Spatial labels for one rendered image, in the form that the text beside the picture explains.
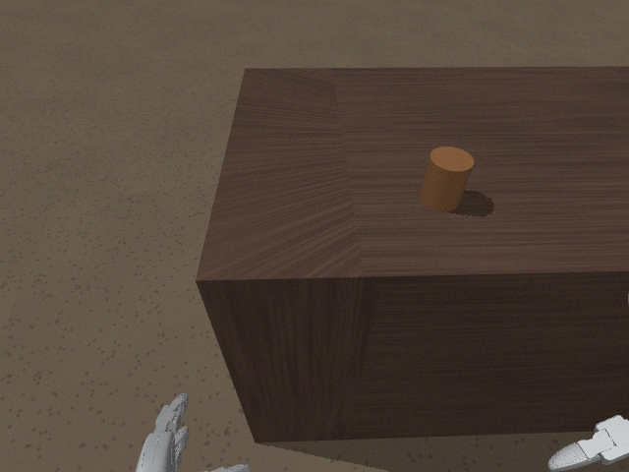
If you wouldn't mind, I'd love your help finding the right robot hand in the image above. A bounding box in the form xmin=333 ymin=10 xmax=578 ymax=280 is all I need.
xmin=548 ymin=294 xmax=629 ymax=472

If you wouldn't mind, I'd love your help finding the can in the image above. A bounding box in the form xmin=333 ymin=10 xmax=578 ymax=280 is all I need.
xmin=420 ymin=147 xmax=475 ymax=211

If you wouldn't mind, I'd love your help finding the left robot hand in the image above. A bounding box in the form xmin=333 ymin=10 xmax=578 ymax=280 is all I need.
xmin=136 ymin=393 xmax=250 ymax=472

